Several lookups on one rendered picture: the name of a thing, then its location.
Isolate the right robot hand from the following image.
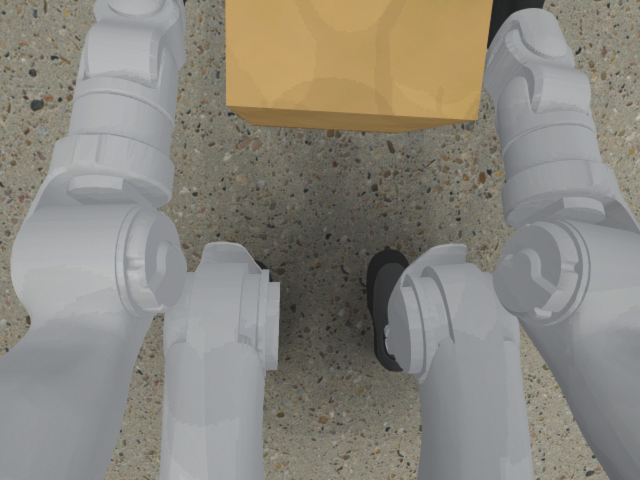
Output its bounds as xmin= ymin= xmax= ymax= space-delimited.
xmin=487 ymin=0 xmax=545 ymax=49

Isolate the right robot shin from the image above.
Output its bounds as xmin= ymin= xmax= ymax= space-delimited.
xmin=384 ymin=244 xmax=520 ymax=369

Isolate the right robot forearm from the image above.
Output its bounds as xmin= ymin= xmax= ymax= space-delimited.
xmin=482 ymin=8 xmax=640 ymax=235

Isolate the left robot forearm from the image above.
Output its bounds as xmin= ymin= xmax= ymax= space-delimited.
xmin=10 ymin=0 xmax=186 ymax=299

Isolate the carton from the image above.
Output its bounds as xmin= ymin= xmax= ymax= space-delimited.
xmin=225 ymin=0 xmax=493 ymax=133

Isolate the robot left upper arm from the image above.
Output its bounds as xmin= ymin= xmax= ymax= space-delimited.
xmin=0 ymin=204 xmax=187 ymax=480

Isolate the robot shin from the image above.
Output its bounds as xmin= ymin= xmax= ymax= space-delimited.
xmin=163 ymin=242 xmax=262 ymax=358
xmin=384 ymin=244 xmax=520 ymax=369

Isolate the robot right upper arm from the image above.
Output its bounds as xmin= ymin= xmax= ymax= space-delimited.
xmin=492 ymin=217 xmax=640 ymax=480

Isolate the left robot shin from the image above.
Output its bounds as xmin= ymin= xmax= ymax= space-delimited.
xmin=163 ymin=242 xmax=262 ymax=358

